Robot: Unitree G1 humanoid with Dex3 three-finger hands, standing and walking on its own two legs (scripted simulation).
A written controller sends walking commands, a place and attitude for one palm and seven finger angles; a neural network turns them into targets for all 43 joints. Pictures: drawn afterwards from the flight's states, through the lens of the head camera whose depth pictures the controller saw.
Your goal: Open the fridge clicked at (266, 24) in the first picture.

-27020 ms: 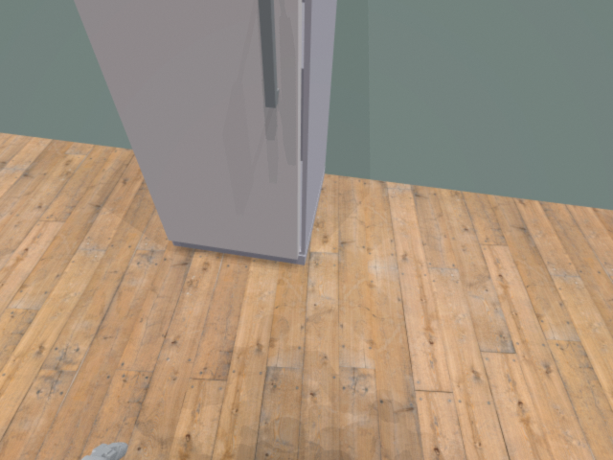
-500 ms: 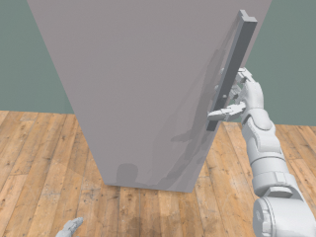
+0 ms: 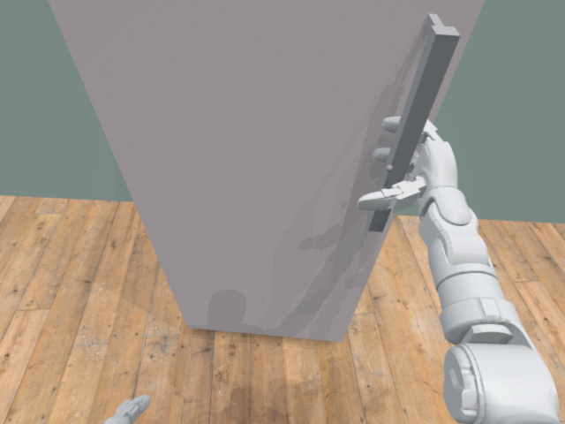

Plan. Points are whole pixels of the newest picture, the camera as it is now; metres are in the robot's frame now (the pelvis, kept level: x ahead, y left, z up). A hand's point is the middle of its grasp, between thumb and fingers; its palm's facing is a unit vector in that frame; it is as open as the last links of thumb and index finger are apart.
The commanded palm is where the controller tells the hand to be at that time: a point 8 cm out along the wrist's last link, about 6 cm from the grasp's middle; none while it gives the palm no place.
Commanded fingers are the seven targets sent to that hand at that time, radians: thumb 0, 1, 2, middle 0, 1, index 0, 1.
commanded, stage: grip the handle and tug to test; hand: right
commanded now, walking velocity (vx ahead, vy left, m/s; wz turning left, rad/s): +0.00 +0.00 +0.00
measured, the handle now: (398, 142) +0.48 -0.11 +0.18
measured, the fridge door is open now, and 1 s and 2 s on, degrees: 2 2 14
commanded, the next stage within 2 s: pull the door a little, standing still in 1.48 s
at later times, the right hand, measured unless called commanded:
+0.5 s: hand (395, 172) +0.42 -0.11 +0.17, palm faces -0.05 +1.00 +0.00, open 9.5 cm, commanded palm +0.40 -0.16 +0.17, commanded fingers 0.00 -0.57 -0.76 0.41 1.35 0.41 1.35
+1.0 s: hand (389, 170) +0.43 -0.10 +0.17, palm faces -0.06 +1.00 +0.00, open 6.1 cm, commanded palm +0.40 -0.16 +0.17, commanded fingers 0.00 -0.90 -0.90 0.45 1.40 0.45 1.40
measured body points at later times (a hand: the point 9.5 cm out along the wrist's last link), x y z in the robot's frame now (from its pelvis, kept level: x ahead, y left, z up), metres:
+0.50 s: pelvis +0.00 +0.01 +0.00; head +0.00 +0.01 +0.45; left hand +0.11 +0.26 -0.11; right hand +0.42 -0.16 +0.17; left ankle -0.02 +0.10 -0.73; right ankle +0.02 -0.10 -0.73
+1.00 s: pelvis +0.00 +0.00 +0.00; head +0.00 +0.01 +0.45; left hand +0.10 +0.25 -0.11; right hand +0.42 -0.15 +0.17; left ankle -0.02 +0.10 -0.73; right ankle +0.02 -0.10 -0.73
